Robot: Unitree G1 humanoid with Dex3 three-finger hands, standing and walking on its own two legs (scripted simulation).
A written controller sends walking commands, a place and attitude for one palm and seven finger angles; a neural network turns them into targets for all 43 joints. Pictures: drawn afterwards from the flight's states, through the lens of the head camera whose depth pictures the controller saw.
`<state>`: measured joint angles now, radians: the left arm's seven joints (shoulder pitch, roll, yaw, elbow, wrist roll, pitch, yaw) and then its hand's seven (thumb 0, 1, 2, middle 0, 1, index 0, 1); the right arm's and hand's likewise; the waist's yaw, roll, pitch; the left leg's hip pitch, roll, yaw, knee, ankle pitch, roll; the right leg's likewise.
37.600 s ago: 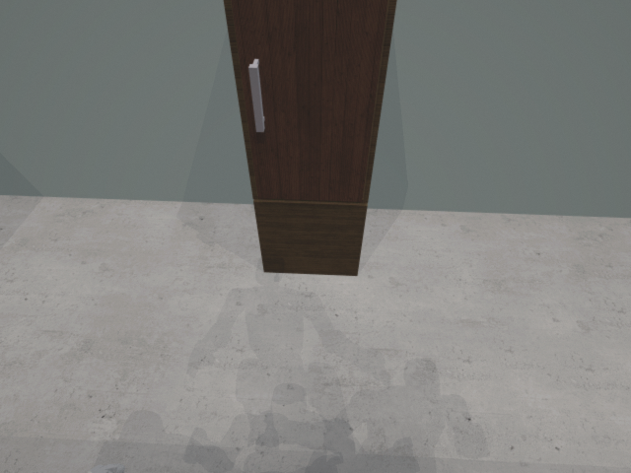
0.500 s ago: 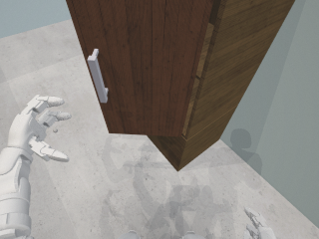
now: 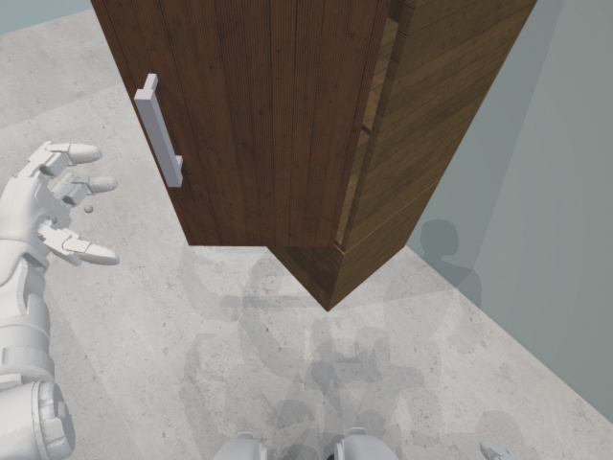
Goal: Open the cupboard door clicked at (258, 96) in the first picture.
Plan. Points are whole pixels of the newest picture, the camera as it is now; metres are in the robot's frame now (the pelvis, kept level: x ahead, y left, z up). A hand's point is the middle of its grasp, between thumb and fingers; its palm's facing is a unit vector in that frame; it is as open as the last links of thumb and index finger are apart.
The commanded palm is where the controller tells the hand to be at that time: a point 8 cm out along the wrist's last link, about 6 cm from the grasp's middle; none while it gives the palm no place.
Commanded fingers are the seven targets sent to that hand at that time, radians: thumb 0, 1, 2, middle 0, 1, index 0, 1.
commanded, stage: move the hooked fingers beside the handle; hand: left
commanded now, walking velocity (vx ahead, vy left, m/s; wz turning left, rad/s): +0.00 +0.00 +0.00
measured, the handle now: (164, 134) +0.55 +0.22 +0.07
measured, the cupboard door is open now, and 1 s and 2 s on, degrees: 50 50 50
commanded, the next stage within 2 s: slide the fingers in behind the handle in 1.54 s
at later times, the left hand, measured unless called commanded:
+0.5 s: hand (108, 168) +0.47 +0.28 +0.08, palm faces +0.02 -1.00 -0.01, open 14.0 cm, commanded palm +0.46 +0.32 +0.07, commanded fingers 0.00 -0.50 0.30 -0.30 -1.20 -0.30 -1.20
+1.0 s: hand (110, 153) +0.50 +0.29 +0.07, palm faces +0.04 -1.00 -0.01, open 13.9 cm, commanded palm +0.49 +0.33 +0.07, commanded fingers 0.00 -0.50 0.30 -0.30 -1.20 -0.30 -1.20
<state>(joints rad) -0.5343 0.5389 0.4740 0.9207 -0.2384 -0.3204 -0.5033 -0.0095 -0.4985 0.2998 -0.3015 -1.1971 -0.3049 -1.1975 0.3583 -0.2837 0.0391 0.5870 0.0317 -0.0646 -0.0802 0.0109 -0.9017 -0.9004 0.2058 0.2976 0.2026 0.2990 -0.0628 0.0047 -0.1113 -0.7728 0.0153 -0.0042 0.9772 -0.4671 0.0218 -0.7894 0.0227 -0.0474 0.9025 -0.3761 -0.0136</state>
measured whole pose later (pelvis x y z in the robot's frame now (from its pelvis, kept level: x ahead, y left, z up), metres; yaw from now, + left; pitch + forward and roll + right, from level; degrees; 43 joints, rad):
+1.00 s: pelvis +0.01 +0.01 -0.01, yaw -2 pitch +22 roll -4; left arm -0.87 0.75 0.55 1.23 -0.11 -0.34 -0.47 -0.01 -0.50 0.30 -0.30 -1.20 -0.30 -1.20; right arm 0.42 -0.29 0.07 0.58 0.00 0.08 -0.05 0.01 -0.90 -0.90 0.21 0.30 0.20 0.30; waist -0.17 0.01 -0.10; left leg -0.94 0.04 0.00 1.05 -0.50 0.03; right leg -0.94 0.05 -0.04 0.93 -0.38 0.00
